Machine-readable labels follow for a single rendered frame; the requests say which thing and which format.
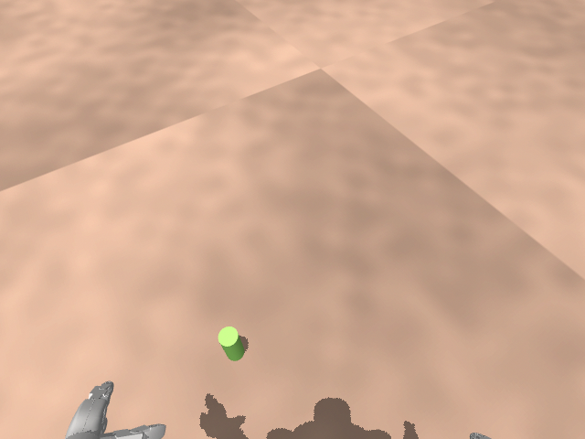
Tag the can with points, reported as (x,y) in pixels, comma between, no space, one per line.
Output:
(229,339)

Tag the left robot hand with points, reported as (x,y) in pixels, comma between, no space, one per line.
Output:
(91,418)

